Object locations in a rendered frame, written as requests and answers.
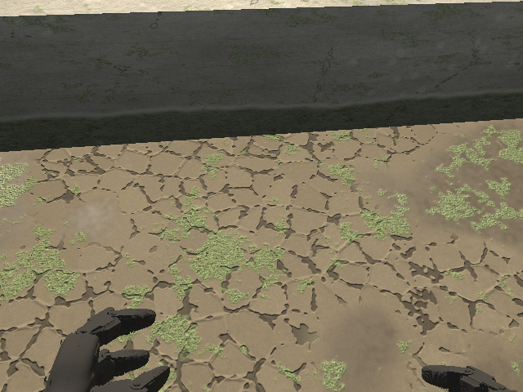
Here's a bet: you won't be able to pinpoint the robot right hand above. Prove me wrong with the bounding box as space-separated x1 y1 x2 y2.
422 365 517 392

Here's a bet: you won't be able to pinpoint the robot left hand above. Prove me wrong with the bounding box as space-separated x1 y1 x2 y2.
44 307 170 392

